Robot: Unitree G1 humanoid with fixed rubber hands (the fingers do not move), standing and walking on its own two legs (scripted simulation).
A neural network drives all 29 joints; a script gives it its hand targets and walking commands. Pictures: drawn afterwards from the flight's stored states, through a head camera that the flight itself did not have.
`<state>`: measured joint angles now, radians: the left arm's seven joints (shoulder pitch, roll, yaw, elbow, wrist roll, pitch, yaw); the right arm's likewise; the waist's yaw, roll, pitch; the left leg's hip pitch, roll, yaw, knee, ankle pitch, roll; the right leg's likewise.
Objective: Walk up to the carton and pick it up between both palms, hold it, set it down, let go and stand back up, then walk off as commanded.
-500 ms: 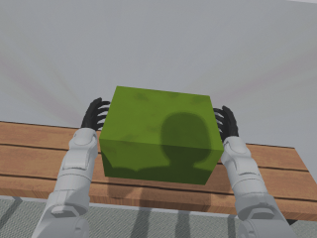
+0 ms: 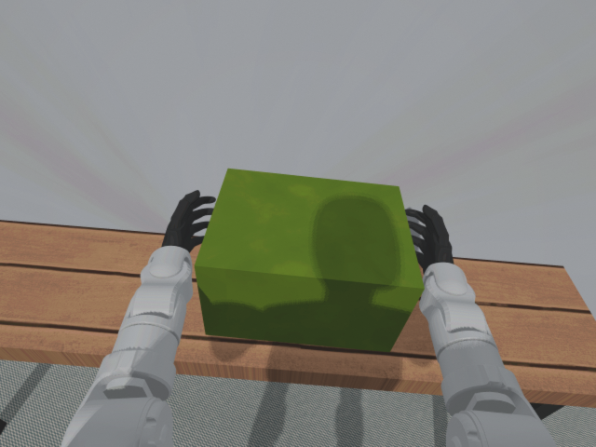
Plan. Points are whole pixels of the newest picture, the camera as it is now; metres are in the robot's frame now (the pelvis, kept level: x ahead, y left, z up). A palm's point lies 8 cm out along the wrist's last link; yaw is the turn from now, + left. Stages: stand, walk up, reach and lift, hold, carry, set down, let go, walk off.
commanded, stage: set down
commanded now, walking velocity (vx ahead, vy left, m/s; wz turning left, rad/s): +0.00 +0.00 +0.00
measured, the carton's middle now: (306, 257) +0.39 +0.00 +0.05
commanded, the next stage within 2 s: none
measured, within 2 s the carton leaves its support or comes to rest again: rests again in 1.16 s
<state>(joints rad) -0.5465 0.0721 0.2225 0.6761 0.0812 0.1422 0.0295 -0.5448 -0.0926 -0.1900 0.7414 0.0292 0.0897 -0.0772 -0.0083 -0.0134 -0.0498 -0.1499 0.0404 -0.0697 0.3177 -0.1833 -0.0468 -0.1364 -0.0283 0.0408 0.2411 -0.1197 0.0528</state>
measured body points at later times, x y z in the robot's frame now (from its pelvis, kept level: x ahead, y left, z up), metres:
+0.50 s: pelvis +0.01 +0.00 +0.00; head +0.01 +0.02 +0.45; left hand +0.39 +0.19 +0.06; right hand +0.39 -0.18 +0.07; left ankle -0.01 +0.15 -0.75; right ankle +0.00 -0.15 -0.75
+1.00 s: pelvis -0.01 +0.00 +0.00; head +0.01 +0.01 +0.45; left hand +0.38 +0.18 +0.04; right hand +0.37 -0.18 +0.05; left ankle -0.01 +0.15 -0.75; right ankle +0.00 -0.15 -0.75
